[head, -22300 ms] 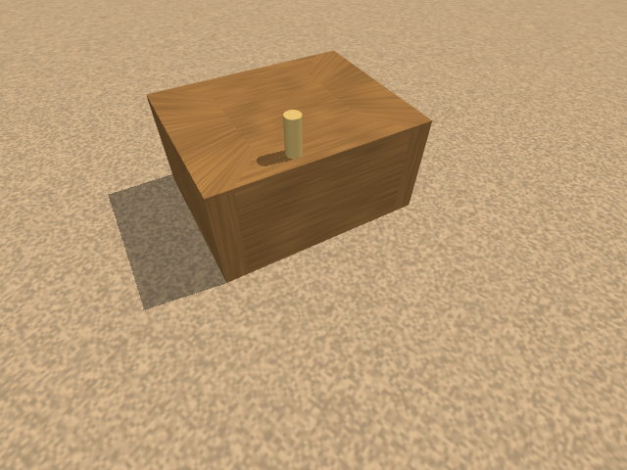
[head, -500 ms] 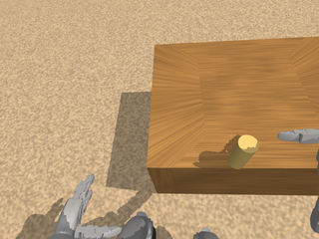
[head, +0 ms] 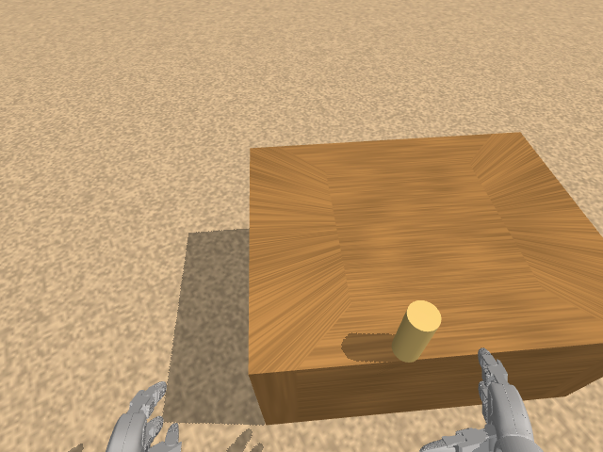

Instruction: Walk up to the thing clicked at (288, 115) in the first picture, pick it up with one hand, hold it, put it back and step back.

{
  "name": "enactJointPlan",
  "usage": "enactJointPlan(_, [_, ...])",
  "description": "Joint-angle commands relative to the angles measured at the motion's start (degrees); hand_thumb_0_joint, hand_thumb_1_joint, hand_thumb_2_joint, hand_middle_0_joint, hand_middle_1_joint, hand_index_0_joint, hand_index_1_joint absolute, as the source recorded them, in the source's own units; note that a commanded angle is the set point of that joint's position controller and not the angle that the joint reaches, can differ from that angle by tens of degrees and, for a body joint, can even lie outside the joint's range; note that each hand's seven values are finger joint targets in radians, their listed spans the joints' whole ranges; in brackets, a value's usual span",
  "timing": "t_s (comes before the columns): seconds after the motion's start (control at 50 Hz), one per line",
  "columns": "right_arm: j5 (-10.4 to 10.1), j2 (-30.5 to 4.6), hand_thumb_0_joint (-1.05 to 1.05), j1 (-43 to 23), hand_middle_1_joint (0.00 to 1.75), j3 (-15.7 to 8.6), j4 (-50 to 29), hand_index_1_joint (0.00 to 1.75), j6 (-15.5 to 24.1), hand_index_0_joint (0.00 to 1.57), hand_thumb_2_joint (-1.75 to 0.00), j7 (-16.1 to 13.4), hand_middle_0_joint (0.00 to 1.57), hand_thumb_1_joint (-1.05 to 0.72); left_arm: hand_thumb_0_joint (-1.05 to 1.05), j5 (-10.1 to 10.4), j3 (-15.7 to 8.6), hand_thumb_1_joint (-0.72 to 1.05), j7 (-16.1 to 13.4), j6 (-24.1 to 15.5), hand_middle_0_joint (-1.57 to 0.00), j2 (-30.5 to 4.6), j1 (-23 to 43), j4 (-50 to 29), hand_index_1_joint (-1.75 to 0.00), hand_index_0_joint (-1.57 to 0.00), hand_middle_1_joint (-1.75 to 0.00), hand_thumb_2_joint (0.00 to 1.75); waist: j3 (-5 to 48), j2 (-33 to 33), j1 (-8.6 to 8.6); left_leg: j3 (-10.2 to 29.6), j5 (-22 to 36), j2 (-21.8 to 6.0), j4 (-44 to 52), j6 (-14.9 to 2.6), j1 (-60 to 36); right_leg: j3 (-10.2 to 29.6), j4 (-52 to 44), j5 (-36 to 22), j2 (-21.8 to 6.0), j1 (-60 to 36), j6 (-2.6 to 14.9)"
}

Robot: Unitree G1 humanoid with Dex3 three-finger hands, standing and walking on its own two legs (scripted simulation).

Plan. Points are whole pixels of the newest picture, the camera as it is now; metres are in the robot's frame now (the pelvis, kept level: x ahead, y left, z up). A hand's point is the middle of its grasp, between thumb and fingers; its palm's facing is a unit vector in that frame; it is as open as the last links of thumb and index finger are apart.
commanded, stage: home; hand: right
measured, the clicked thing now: (414, 333) +0.38 -0.20 -0.21
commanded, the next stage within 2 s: none
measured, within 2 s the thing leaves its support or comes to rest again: neither
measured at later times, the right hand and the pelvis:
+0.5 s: hand out of the picture +0.14 -0.17 -0.07, palm faces +0.13 +0.96 -0.26, open 17.6 cm; pelvis -0.02 +0.01 -0.01, yaw -1 degrees
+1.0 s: hand out of the picture +0.04 -0.24 -0.11, palm faces +0.00 +0.92 -0.39, open 17.5 cm; pelvis -0.01 +0.01 +0.03, yaw -1 degrees
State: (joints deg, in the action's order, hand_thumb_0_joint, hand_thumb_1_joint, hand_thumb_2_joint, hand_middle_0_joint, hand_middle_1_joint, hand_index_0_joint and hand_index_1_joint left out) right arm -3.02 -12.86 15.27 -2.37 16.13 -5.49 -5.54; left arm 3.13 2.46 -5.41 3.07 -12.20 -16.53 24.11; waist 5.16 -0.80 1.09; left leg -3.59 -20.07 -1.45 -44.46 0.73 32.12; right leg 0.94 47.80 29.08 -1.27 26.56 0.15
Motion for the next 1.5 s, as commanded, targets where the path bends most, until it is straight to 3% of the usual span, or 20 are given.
enactJointPlan(0.0, [0.6, -5.4, 0.0, 0.4, 0.05, 0.0, -18.2, 0.05, 1.9, 0.05, -0.06, -1.3, 0.05, 0.54, 0.0, -0.3, -3.6, 0.89, -1.2, -3.6, -0.2, -6.8, 3.2, -5.6, -0.3, -0.2, -0.3, 0.9, 7.3, -1.6, 1.01, -0.6, 16.6, 1.3, 3.4, -1.98, -11.0, -0.9, -6.9, -22.3, 0.6, 1.1, -0.44])
enactJointPlan(0.12, [1.6, -6.7, 0.0, 1.3, 0.05, -1.3, -22.7, 0.05, 0.6, 0.05, -0.05, -2.2, 0.05, 0.56, 0.0, -0.9, -4.2, 0.9, -2.7, -6.4, -0.2, -6.9, 4.2, -5.0, -0.3, -0.2, -0.3, 0.9, 7.4, -0.4, 1.15, -0.6, 13.7, 1.1, 2.9, -1.43, -9.4, -0.6, -6.3, -19.8, 0.8, 1.0, 0.08])
enactJointPlan(0.16, [1.7, -5.0, 0.0, 2.7, 0.05, -0.1, -20.3, 0.05, -0.1, 0.05, -0.04, -2.2, 0.05, 0.58, 0.0, -1.1, -3.6, 0.9, -2.9, -7.2, -0.2, -6.5, 4.4, -4.1, -0.3, -0.2, -0.3, 0.9, 5.7, 1.4, 1.27, -0.2, 11.3, 1.0, 3.6, -1.11, -9.0, -0.6, -6.1, -16.7, 1.0, 2.2, 0.46])
enactJointPlan(0.26, [2.2, -3.5, 0.0, 5.9, 0.05, 0.9, -19.6, 0.05, -1.6, 0.05, -0.04, -2.7, 0.05, 0.58, 0.0, -1.4, -3.6, 0.9, -3.1, -9.3, -0.2, -6.5, 5.4, -3.9, -0.3, -0.2, -0.3, 0.9, 4.8, 0.9, -0.02, -0.3, 7.6, 0.8, 4.3, -0.95, -8.9, -0.8, -6.5, -12.8, 1.5, 3.8, 0.62])
enactJointPlan(0.28, [2.5, -5.2, 0.0, 6.9, 0.05, -0.9, -20.9, 0.05, -1.7, 0.05, -0.04, -2.9, 0.05, 0.58, 0.0, -1.6, -3.6, 0.9, -3.2, -9.6, -0.2, -6.1, 4.9, -3.6, -0.3, -0.2, -0.3, 0.9, 6.4, 0.0, -0.98, -0.3, 8.6, 0.7, 4.0, -1.14, -10.1, -1.0, -6.3, -14.1, 1.7, 3.3, 0.39])
enactJointPlan(0.32, [2.4, -2.8, 0.0, 8.9, 0.04, 1.3, -17.0, 0.04, -2.5, 0.05, -0.03, -2.7, 0.05, 0.6, 0.0, -1.6, -3.3, 0.9, -3.0, -10.2, -0.2, -6.1, 5.9, -3.5, -0.3, -0.2, -0.3, 0.9, 2.4, 1.9, -0.39, -0.5, 5.1, 0.8, 5.2, -0.68, -8.9, -1.1, -6.8, -10.1, 1.8, 5.8, 0.79])
enactJointPlan(0.4, [2.4, -4.7, 0.0, 7.9, 0.05, -0.6, -19.1, 0.05, -2.6, 0.05, -0.03, -2.9, 0.05, 0.59, 0.0, -1.6, -3.2, 0.9, -2.9, -10.8, -0.2, -6.2, 6.3, -3.6, -0.3, -0.2, -0.3, 0.9, 2.8, 1.5, -1.13, -0.1, 3.8, 0.6, 5.5, -0.67, -9.3, -1.3, -6.8, -8.8, 2.0, 6.5, 0.84])
enactJointPlan(0.46, [2.2, -4.9, 0.0, 6.3, 0.05, -0.7, -20.6, 0.05, -2.8, 0.05, -0.04, -2.8, 0.05, 0.58, 0.0, -1.7, -3.2, 0.9, -3.1, -11.5, -0.2, -6.1, 6.2, -3.5, -0.3, -0.2, -0.3, 0.9, 3.2, 0.8, -0.38, 0.1, 2.7, 0.5, 5.7, -0.6, -8.9, -1.3, -6.8, -7.4, 2.0, 6.3, 0.99])
enactJointPlan(0.48, [8.5, -13.4, 0.0, -1.0, 0.04, -2.6, -0.5, 0.04, 1.7, 0.05, -0.02, 0.0, 0.05, 0.6, 0.0, -10.0, -4.4, 0.9, -0.4, -8.1, -0.2, -13.5, 7.4, 7.5, -0.3, -0.2, -0.3, 0.9, -0.2, -0.8, -1.48, 5.3, 3.4, -1.5, 6.6, -2.45, -11.8, 4.3, -10.7, -13.1, -2.2, 0.3, 1.19])
enactJointPlan(0.5, [9.0, -12.9, 0.0, 1.1, 0.04, -3.2, 2.5, 0.04, 3.5, 0.04, 0.0, 1.3, 0.04, 0.61, 0.0, -9.9, -5.9, 0.9, 0.8, -6.8, -0.2, -14.7, 6.1, 8.4, -0.3, -0.2, -0.3, 0.9, 2.0, -4.0, -1.37, 4.8, 6.9, -1.9, 5.5, -3.1, -13.7, 5.3, -11.6, -16.8, -2.8, -1.5, 1.31])
enactJointPlan(0.52, [8.5, -12.6, 0.0, 1.2, 0.05, -2.5, 3.9, 0.05, 4.7, 0.05, -0.03, 2.3, 0.05, 0.59, 0.0, -9.2, -5.6, 0.9, 1.3, -6.1, -0.2, -14.5, 5.9, 8.3, -0.3, -0.2, -0.3, 0.9, 1.7, -3.4, -0.37, 4.5, 6.1, -1.6, 6.8, -2.88, -12.3, 5.3, -11.9, -14.8, -2.4, -2.3, 1.89])
enactJointPlan(0.58, [6.3, -12.8, 0.0, -0.3, 0.05, -1.9, 10.4, 0.05, 6.5, 0.05, -0.04, 4.0, 0.05, 0.57, 0.0, -6.9, -4.9, 0.9, 2.8, -5.2, -0.2, -14.2, 7.1, 10.1, -0.3, -0.2, -0.3, 0.9, 1.1, 0.1, -0.44, 4.9, 8.1, -2.6, 9.6, -2.88, -14.3, 4.9, -13.9, -13.6, -2.1, -4.6, 1.78])
enactJointPlan(0.66, [5.7, -13.3, 0.0, -2.9, 0.05, -1.3, 18.9, 0.05, 7.2, 0.05, -0.04, 4.2, 0.05, 0.57, 0.0, -6.3, -4.9, 0.9, 3.4, -4.5, -0.2, -14.2, 7.1, 15.2, -0.3, -0.2, -0.3, 0.9, -1.8, -2.2, -0.76, 6.2, 7.3, -3.7, 13.2, -2.87, -16.1, 5.0, -18.5, -11.4, -1.9, -5.8, 1.32])
enactJointPlan(0.8, [5.1, -15.9, 0.0, -3.5, 0.05, -0.8, 30.4, 0.05, 7.5, 0.05, -0.05, 3.6, 0.05, 0.55, 0.0, -5.4, -5.1, 0.9, 3.9, -3.9, -0.2, -15.8, 6.5, 23.3, -0.3, -0.2, -0.3, 0.9, -3.3, 1.1, -1.14, 6.2, 12.8, -4.6, 18.3, -2.45, -21.9, 5.6, -24.1, -17.6, -2.3, -11.2, 1.45])
enactJointPlan(0.86, [4.7, -16.0, 0.0, -4.6, 0.05, -0.4, 33.8, 0.05, 7.5, 0.05, -0.05, 3.5, 0.05, 0.56, 0.0, -5.2, -5.1, 0.9, 3.8, -3.7, -0.2, -16.8, 6.3, 26.3, -0.3, -0.2, -0.3, 0.9, -3.0, -0.7, -1.18, 5.7, 17.9, -4.4, 18.2, -2.27, -23.4, 5.9, -26.3, -23.9, -3.3, -14.3, 1.12])
enactJointPlan(0.94, [4.5, -17.6, 0.0, -5.0, 0.05, -0.1, 38.2, 0.05, 7.2, 0.05, -0.04, 3.2, 0.05, 0.57, 0.0, -4.8, -4.8, 0.9, 3.7, -3.2, -0.2, -17.2, 6.7, 29.5, -0.3, -0.2, -0.3, 0.9, -4.7, 1.3, -1.34, 6.1, 16.3, -5.0, 21.4, -1.8, -23.6, 5.4, -28.5, -21.9, -3.3, -16.2, 0.95])
enactJointPlan(0.96, [4.5, -17.8, 0.0, -5.6, 0.05, 0.0, 39.0, 0.05, 7.1, 0.05, -0.05, 3.1, 0.05, 0.55, 0.0, -4.8, -4.7, 0.9, 3.8, -3.1, -0.2, -17.3, 6.7, 30.5, -0.3, -0.2, -0.3, 0.9, -6.2, 2.0, -1.28, 6.8, 12.5, -5.2, 23.4, -1.61, -22.8, 5.3, -29.1, -19.1, -3.0, -15.9, 0.89])
enactJointPlan(1.26, [4.1, -18.1, 0.0, -9.1, 0.05, 0.7, 45.1, 0.05, 6.9, 0.05, -0.04, 3.3, 0.05, 0.56, 0.0, -4.6, -4.2, 0.9, 3.9, -3.3, -0.2, -17.8, 7.6, 36.7, -0.3, -0.2, -0.3, 0.9, -6.7, 1.0, -1.07, 7.2, 12.1, -5.6, 26.3, -1.62, -26.2, 5.1, -33.5, -19.5, -4.2, -17.2, 0.47])
enactJointPlan(1.38, [4.0, -18.7, 0.0, -10.1, 0.05, 0.6, 45.8, 0.05, 6.8, 0.05, -0.04, 3.4, 0.05, 0.56, 0.0, -4.5, -4.2, 0.9, 4.2, -3.0, -0.2, -17.4, 7.5, 37.8, -0.3, -0.2, -0.3, 0.9, -7.4, 2.2, -0.92, 8.7, 6.0, -6.3, 29.7, -1.41, -25.5, 4.3, -32.6, -17.0, -3.6, -16.4, 0.33])
enactJointPlan(1.48, [3.8, -18.4, 0.0, -10.1, 0.05, 0.6, 46.3, 0.05, 6.9, 0.05, -0.05, 3.5, 0.05, 0.56, 0.0, -4.6, -4.2, 0.9, 4.0, -3.4, -0.2, -17.9, 8.4, 38.0, -0.3, -0.2, -0.3, 0.9, -5.8, 0.0, -1.22, 7.5, 13.0, -5.8, 27.8, -1.51, -26.7, 4.8, -33.4, -20.3, -4.7, -18.3, 0.37])
